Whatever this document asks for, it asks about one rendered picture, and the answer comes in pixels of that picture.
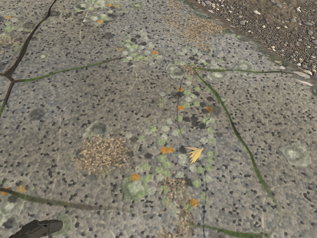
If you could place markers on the robot left hand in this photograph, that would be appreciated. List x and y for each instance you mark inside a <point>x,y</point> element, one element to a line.
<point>38,229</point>

